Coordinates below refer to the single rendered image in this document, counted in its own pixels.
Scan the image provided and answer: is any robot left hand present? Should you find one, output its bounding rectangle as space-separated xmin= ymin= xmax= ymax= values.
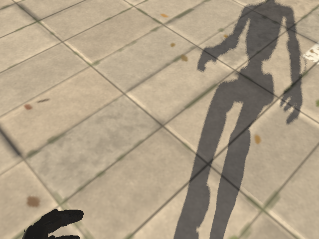
xmin=22 ymin=209 xmax=84 ymax=239

